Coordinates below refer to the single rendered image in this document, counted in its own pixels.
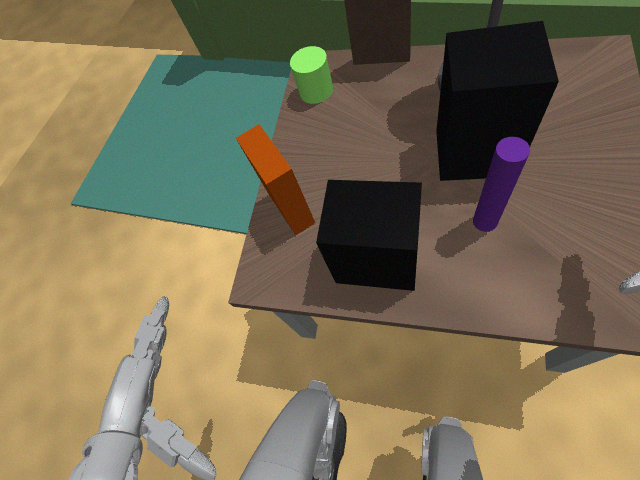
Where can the left robot hand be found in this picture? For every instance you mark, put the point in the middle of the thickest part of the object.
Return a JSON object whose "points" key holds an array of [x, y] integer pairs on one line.
{"points": [[128, 404]]}

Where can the left robot arm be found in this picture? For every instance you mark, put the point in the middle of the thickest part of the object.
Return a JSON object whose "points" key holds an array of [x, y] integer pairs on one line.
{"points": [[110, 455]]}

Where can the sofa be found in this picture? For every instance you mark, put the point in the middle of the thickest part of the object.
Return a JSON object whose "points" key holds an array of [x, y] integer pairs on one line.
{"points": [[273, 30]]}

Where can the coffee table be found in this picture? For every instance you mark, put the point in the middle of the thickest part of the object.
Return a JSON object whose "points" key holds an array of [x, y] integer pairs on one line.
{"points": [[549, 273]]}

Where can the desk lamp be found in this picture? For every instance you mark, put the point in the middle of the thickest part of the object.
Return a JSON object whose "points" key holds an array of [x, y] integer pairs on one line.
{"points": [[492, 22]]}

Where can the left robot foot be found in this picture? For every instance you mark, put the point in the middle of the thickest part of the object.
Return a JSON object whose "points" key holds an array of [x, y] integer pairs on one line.
{"points": [[339, 446]]}

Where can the right robot hand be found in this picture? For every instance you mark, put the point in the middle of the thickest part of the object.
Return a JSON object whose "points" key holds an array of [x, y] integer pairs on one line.
{"points": [[630, 284]]}

